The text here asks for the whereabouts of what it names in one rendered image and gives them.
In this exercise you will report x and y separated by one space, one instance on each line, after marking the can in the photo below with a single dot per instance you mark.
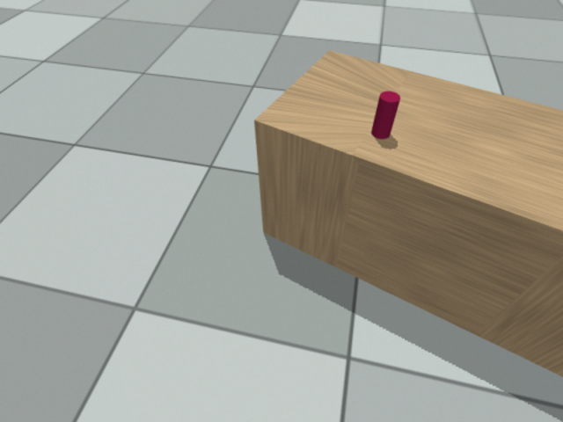
386 111

